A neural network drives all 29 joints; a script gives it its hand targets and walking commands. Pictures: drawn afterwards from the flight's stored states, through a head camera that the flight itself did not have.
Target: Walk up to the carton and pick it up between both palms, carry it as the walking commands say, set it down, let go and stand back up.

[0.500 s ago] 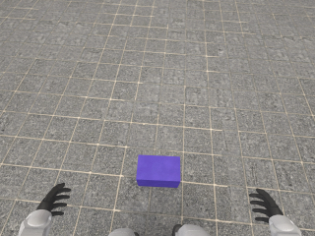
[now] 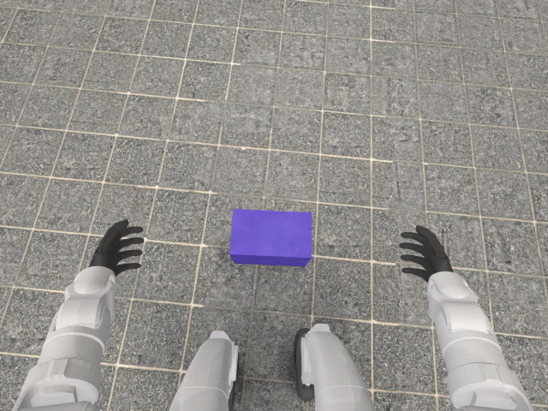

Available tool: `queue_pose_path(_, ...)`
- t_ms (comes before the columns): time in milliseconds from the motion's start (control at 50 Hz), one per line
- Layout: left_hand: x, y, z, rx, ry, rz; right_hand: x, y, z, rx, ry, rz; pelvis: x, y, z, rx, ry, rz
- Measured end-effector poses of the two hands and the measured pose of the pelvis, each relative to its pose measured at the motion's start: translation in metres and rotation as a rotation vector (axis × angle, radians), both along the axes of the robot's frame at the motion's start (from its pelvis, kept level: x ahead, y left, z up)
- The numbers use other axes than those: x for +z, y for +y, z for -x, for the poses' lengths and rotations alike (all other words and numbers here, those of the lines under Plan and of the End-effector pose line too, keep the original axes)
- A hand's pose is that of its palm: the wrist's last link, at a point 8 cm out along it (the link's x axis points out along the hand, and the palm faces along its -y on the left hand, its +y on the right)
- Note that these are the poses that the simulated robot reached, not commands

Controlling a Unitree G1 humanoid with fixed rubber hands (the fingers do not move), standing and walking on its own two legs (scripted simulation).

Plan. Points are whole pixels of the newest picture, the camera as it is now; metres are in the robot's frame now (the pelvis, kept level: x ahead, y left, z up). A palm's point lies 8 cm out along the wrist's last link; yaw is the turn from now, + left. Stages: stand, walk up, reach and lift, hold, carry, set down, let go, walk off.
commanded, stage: reach and lift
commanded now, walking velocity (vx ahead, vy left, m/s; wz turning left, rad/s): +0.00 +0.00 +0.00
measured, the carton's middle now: (270, 239) +0.47 +0.00 -0.63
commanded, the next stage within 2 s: none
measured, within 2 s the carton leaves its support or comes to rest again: neither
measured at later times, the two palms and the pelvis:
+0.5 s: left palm (158, 190) +0.45 +0.21 -0.14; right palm (397, 202) +0.44 -0.23 -0.15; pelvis -0.04 +0.00 -0.05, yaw +1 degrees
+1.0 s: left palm (173, 188) +0.48 +0.21 -0.21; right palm (374, 196) +0.47 -0.21 -0.22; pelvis -0.03 +0.00 -0.09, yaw +2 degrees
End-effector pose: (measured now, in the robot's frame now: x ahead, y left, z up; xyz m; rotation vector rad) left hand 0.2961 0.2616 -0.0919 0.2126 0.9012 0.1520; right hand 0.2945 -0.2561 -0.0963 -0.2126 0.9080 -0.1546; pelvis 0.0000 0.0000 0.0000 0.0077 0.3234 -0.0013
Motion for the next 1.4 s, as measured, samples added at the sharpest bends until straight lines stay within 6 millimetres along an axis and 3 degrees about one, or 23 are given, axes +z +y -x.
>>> queue_pose_path(160,-0.008,-0.005,-0.047,0.004,-0.07,0.025,-0.016,0.011,-0.043,-0.016,-0.06,-0.036,-0.02,0.001,0.039,-0.003,0.057,-0.004)
queue_pose_path(280,-0.015,-0.019,-0.087,0.003,-0.102,0.053,-0.023,0.017,-0.086,-0.019,-0.11,-0.062,-0.032,0.002,0.052,-0.004,0.115,-0.011)
queue_pose_path(460,-0.044,-0.046,-0.14,-0.003,-0.171,0.094,-0.051,0.024,-0.131,-0.03,-0.17,-0.088,-0.045,0.0,0.045,-0.001,0.25,-0.025)
queue_pose_path(680,-0.061,-0.051,-0.192,0.003,-0.27,0.115,-0.071,0.041,-0.185,-0.032,-0.272,-0.116,-0.056,0.0,0.026,0.01,0.407,-0.025)
queue_pose_path(840,-0.086,-0.052,-0.185,-0.009,-0.252,0.131,-0.089,0.042,-0.178,-0.031,-0.249,-0.103,-0.06,0.002,0.021,0.028,0.476,-0.004)
queue_pose_path(940,-0.105,-0.052,-0.18,0.002,-0.243,0.126,-0.106,0.043,-0.174,-0.041,-0.233,-0.116,-0.074,0.003,0.028,0.032,0.496,0.004)
queue_pose_path(1040,-0.132,-0.055,-0.185,0.006,-0.239,0.126,-0.135,0.048,-0.178,-0.047,-0.229,-0.135,-0.103,0.004,0.038,0.034,0.516,0.009)
queue_pose_path(1180,-0.186,-0.062,-0.189,0.01,-0.234,0.119,-0.193,0.044,-0.177,-0.074,-0.229,-0.13,-0.152,0.002,0.049,0.035,0.538,0.004)
queue_pose_path(1280,-0.225,-0.063,-0.184,0.024,-0.227,0.107,-0.234,0.04,-0.173,-0.079,-0.232,-0.125,-0.183,0.0,0.054,0.032,0.535,-0.008)
queue_pose_path(1400,-0.262,-0.057,-0.18,0.031,-0.217,0.095,-0.269,0.042,-0.175,-0.064,-0.24,-0.119,-0.213,-0.003,0.064,0.033,0.488,-0.02)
